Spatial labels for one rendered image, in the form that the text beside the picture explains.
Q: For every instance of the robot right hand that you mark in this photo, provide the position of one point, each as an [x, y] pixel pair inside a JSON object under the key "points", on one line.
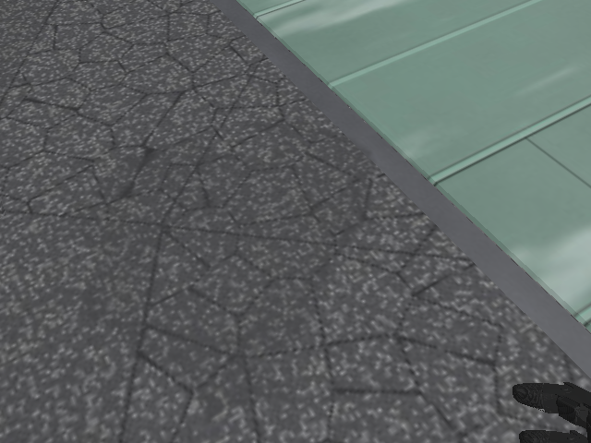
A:
{"points": [[571, 402]]}

